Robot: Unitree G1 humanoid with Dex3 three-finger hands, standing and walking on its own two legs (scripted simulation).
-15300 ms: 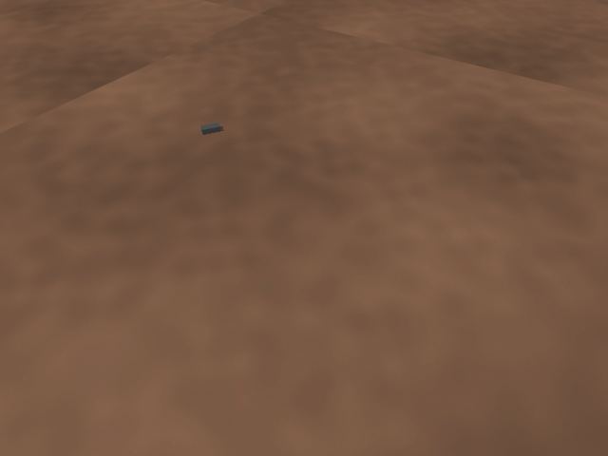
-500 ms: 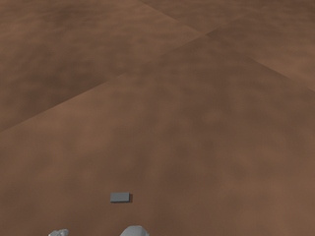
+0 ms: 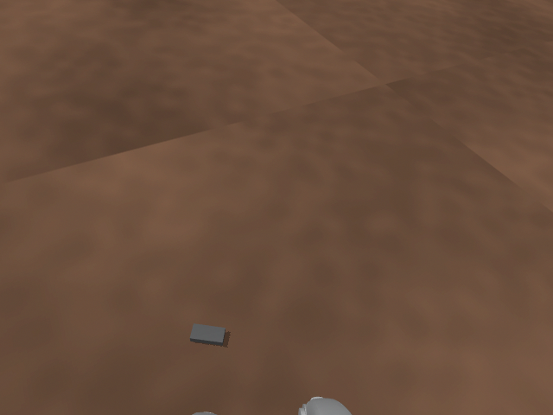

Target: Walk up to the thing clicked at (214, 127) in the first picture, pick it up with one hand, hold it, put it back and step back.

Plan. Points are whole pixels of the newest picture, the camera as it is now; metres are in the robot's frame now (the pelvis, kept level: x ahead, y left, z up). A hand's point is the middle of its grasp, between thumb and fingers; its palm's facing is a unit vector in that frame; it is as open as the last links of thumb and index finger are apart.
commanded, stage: walk up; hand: left
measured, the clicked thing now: (208, 334) +0.47 +0.19 -0.73
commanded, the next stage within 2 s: none
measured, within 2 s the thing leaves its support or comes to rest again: neither
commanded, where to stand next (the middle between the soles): +0.08 -0.03 m, yaw -2 degrees
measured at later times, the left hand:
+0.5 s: hand out of the picture +0.06 +0.24 -0.10, palm faces +0.00 -0.83 -0.57, open 7.4 cm
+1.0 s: hand out of the picture +0.04 +0.25 -0.18, palm faces -0.08 -0.95 -0.30, open 7.4 cm
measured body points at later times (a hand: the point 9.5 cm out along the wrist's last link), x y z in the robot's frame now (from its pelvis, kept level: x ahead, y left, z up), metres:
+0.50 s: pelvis +0.00 -0.06 +0.00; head +0.04 -0.12 +0.44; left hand +0.06 +0.29 -0.07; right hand +0.08 -0.38 -0.15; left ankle +0.01 +0.11 -0.64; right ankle +0.05 -0.21 -0.71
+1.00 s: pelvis -0.05 -0.03 -0.01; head -0.01 +0.03 +0.43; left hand +0.04 +0.30 -0.16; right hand +0.00 -0.39 -0.06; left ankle +0.02 +0.16 -0.71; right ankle -0.04 -0.18 -0.65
